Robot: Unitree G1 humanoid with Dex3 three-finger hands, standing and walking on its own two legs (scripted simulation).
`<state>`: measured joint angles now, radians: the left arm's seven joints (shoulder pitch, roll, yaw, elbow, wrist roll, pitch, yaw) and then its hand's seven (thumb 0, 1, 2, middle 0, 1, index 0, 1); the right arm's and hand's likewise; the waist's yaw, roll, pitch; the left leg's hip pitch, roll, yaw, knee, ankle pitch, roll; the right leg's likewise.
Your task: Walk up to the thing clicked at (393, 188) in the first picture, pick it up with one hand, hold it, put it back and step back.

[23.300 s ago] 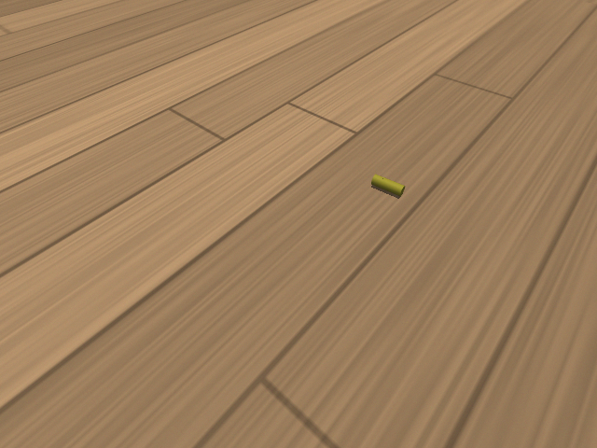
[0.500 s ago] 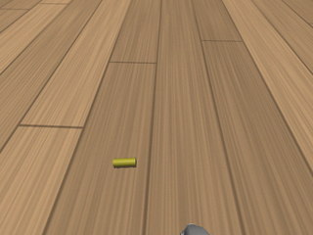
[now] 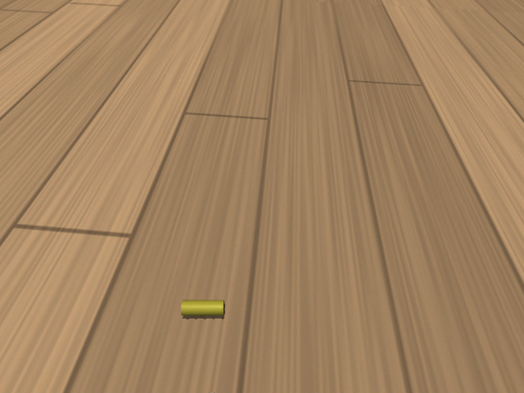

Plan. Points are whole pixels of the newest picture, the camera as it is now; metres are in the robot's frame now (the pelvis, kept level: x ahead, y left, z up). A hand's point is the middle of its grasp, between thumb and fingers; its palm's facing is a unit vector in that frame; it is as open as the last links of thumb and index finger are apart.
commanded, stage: walk up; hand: left
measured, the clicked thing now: (203, 307) +0.54 +0.21 -0.72
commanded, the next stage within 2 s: stand in 1.38 s
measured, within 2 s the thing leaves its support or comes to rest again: neither
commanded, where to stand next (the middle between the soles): +0.14 -0.02 m, yaw -1 degrees
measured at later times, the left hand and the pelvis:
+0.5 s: hand out of the picture +0.16 +0.23 -0.13, palm faces -0.02 -0.93 -0.37, open 7.4 cm; pelvis +0.06 -0.03 +0.01, yaw +0 degrees
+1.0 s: hand out of the picture +0.14 +0.23 -0.13, palm faces +0.01 -0.94 -0.33, open 7.4 cm; pelvis +0.06 -0.02 +0.03, yaw +1 degrees
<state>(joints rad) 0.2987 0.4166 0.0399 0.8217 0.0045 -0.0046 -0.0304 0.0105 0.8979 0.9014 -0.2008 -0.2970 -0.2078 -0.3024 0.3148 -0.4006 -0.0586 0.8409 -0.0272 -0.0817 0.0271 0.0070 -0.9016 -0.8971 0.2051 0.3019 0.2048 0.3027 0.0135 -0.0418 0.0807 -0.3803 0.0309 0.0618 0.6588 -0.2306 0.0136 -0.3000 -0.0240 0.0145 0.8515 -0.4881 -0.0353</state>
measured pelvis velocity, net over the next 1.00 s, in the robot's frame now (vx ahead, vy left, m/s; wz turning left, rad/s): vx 0.06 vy -0.02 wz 0.02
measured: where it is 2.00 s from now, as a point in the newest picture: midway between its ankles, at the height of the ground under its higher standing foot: outside the picture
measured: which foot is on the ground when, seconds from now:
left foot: down 0.00-1.00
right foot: up 0.00-0.20, down 0.22-1.00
